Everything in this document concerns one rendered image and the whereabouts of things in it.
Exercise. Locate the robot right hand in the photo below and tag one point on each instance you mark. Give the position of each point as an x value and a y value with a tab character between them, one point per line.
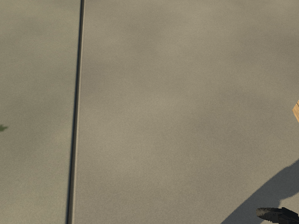
278	215

